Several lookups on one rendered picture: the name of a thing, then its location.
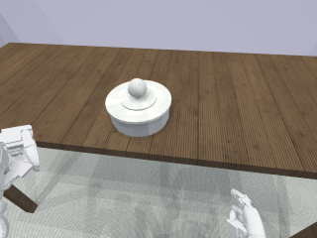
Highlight robot right hand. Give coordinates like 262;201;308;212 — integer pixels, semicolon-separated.
226;188;265;238

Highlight left robot forearm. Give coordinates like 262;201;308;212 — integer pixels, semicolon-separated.
0;200;10;238

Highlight table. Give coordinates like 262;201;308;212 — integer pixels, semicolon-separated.
0;43;317;238

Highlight robot left hand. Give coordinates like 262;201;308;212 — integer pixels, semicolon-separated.
0;125;40;200

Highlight knob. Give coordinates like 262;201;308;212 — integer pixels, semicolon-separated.
127;78;148;98

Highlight pot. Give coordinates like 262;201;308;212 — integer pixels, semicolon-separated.
110;110;169;138

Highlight lid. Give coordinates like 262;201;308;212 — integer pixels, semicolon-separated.
105;80;171;125

